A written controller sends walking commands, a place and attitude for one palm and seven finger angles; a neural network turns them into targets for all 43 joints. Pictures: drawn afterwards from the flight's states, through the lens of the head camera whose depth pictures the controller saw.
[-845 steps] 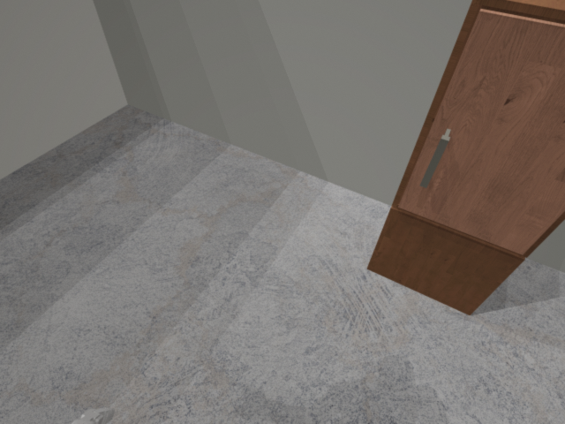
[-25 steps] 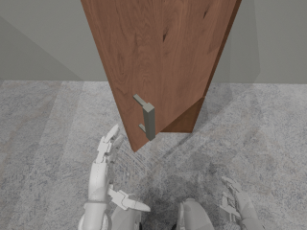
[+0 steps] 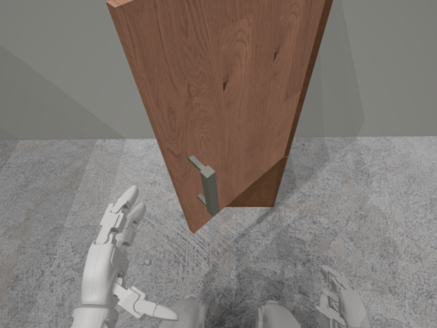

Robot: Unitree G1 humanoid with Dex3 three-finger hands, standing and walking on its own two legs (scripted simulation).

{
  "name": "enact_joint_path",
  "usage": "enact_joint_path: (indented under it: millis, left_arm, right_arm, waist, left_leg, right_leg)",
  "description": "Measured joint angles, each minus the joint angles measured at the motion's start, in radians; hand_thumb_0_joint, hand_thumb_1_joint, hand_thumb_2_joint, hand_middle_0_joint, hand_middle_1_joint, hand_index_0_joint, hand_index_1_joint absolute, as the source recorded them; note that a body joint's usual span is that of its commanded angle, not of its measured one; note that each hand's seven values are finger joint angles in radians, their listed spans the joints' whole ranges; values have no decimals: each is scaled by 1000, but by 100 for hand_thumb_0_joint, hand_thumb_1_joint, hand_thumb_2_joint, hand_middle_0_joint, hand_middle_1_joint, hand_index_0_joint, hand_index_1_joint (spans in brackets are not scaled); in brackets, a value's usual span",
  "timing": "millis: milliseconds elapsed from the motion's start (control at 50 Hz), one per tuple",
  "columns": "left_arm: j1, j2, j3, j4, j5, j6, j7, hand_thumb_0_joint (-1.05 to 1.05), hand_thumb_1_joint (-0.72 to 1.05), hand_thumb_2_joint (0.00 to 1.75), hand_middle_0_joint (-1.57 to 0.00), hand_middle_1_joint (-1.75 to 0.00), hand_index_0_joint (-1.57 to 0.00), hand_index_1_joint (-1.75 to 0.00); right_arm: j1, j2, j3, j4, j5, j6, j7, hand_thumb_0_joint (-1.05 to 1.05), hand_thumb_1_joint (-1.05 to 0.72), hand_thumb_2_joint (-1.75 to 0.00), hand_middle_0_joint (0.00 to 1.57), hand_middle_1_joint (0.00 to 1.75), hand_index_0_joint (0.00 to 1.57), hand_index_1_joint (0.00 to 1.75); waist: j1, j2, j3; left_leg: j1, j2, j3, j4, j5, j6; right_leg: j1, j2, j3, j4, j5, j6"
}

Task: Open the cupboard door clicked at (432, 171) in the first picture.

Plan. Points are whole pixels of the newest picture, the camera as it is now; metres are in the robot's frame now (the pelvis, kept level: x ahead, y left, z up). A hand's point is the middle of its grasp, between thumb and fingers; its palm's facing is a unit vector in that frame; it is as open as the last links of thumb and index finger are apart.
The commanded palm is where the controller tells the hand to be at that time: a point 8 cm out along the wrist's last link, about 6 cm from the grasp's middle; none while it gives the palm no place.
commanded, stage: draw the hand back to the body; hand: left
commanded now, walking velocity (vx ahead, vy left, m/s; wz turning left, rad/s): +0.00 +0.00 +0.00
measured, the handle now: (204, 187) +0.38 +0.06 +0.00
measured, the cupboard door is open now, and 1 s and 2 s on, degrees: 43 43 43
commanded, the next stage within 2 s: step back with the hand held close in 1.30 s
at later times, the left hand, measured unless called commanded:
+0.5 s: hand (55, 253) +0.20 +0.21 +0.15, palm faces +0.17 -0.92 -0.34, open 14.1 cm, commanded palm +0.18 +0.26 +0.18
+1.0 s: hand out of the picture +0.22 +0.30 +0.28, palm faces +0.48 -0.78 -0.40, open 8.3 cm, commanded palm +0.18 +0.33 +0.28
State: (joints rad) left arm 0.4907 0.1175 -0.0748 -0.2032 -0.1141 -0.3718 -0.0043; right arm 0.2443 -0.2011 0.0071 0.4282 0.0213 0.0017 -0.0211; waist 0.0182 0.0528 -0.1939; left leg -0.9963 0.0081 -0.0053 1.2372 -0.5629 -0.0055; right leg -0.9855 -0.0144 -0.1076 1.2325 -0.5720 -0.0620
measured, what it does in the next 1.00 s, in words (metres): rises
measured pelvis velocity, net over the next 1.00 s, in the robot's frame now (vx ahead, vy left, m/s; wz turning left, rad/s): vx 0.04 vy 0.03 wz -0.02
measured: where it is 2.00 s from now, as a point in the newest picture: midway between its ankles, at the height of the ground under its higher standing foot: outside the picture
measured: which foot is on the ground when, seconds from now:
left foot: down 0.00-1.00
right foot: down 0.00-1.00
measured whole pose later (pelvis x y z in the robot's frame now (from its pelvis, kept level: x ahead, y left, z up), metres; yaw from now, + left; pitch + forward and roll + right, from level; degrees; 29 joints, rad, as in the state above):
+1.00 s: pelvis +0.04 +0.03 +0.11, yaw -1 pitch -3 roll -1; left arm 0.47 0.36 0.37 -0.44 -0.07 -0.07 0.13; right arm 0.21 -0.23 0.04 0.60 0.01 -0.12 -0.08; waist 0.08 0.07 -0.02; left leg -0.13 -0.02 0.03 0.48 -0.30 0.04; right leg -0.12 -0.01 -0.06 0.45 -0.27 0.00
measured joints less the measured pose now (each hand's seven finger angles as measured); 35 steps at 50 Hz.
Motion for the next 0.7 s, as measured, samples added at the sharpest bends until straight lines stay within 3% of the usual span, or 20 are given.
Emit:
enact_joint_path:
  millis: [100,240,320,440,560,700]
  left_arm:
    - [35,24,13,3,-18,23,-43,-1,-50,30,-15,-30,-15,-30]
    - [70,75,84,-66,-58,29,-52,-1,-47,31,-15,-30,-15,-30]
    - [113,133,90,-128,30,174,37,-1,-39,35,-15,-30,-15,-30]
    - [156,164,91,-156,72,321,108,-1,-22,42,-16,-30,-16,-30]
    - [110,186,143,-175,74,368,139,-1,-3,50,-17,-30,-17,-30]
    - [78,199,233,-218,64,360,143,0,22,61,-18,-30,-18,-30]
  right_arm:
    - [22,-17,7,-25,1,-22,-21,1,-91,-90,21,30,20,30]
    - [28,-33,-12,-34,13,-39,-30,1,-91,-90,20,30,20,30]
    - [42,-26,-6,-35,18,-6,-62,1,-91,-90,20,30,20,30]
    - [50,-22,22,-28,18,2,-91,1,-91,-90,20,30,20,30]
    - [44,-19,55,18,15,-33,-98,1,-91,-90,20,30,20,30]
    - [22,-17,63,81,9,-80,-82,1,-91,-90,21,30,20,30]
  waist:
    - [-14,-10,4]
    - [-21,-13,19]
    - [-9,-9,14]
    - [2,15,38]
    - [21,14,79]
    - [31,21,113]
  left_leg:
    - [80,3,-8,-66,21,2]
    - [188,11,-13,-127,30,7]
    - [300,4,6,-224,57,14]
    - [459,-7,22,-369,109,31]
    - [578,-17,24,-470,149,39]
    - [701,-24,30,-579,188,45]
  right_leg:
    - [88,7,-7,-78,27,1]
    - [205,20,-10,-162,49,9]
    - [307,16,10,-250,77,19]
    - [464,12,27,-394,132,38]
    - [584,6,29,-498,173,47]
    - [707,3,36,-610,217,57]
